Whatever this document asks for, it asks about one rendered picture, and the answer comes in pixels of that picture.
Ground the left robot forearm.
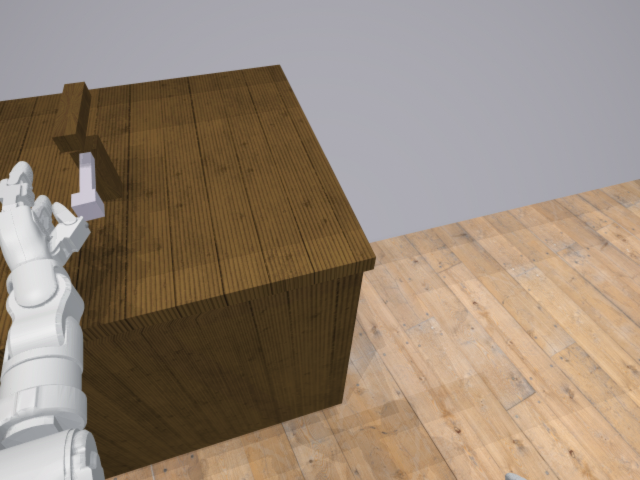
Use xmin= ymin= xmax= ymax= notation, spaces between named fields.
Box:
xmin=0 ymin=259 xmax=87 ymax=450

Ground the counter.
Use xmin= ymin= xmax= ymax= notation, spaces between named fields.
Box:
xmin=0 ymin=65 xmax=376 ymax=479

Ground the tap lever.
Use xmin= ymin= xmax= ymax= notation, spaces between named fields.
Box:
xmin=71 ymin=152 xmax=105 ymax=221

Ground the robot left upper arm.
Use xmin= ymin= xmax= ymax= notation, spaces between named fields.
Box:
xmin=0 ymin=428 xmax=105 ymax=480

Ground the robot left hand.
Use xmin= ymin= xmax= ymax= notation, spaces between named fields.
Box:
xmin=0 ymin=161 xmax=91 ymax=272

